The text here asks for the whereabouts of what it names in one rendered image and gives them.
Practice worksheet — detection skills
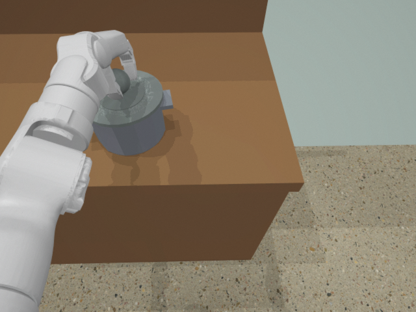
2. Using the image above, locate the left robot hand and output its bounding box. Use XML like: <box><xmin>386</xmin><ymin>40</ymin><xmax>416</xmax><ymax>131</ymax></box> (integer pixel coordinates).
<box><xmin>95</xmin><ymin>30</ymin><xmax>137</xmax><ymax>100</ymax></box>

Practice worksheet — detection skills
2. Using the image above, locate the lid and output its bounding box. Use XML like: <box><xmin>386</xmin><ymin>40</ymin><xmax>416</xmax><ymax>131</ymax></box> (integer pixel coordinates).
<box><xmin>93</xmin><ymin>70</ymin><xmax>163</xmax><ymax>127</ymax></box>

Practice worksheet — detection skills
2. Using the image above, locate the robot left forearm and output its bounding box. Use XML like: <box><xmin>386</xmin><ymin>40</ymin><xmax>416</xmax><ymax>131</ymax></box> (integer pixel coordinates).
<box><xmin>0</xmin><ymin>31</ymin><xmax>112</xmax><ymax>184</ymax></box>

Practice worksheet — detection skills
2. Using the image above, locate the table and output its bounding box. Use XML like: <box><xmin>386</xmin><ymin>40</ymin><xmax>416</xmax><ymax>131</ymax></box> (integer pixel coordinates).
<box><xmin>0</xmin><ymin>0</ymin><xmax>304</xmax><ymax>265</ymax></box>

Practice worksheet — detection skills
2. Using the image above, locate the pot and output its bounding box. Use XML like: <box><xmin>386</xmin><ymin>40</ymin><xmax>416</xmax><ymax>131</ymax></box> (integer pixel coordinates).
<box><xmin>92</xmin><ymin>90</ymin><xmax>173</xmax><ymax>155</ymax></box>

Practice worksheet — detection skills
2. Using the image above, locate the robot left upper arm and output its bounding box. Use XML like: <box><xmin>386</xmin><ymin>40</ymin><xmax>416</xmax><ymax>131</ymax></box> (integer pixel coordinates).
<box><xmin>0</xmin><ymin>135</ymin><xmax>92</xmax><ymax>312</ymax></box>

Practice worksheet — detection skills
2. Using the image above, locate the knob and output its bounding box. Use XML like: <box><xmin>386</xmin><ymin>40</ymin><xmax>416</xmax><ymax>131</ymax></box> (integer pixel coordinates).
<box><xmin>112</xmin><ymin>68</ymin><xmax>131</xmax><ymax>94</ymax></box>

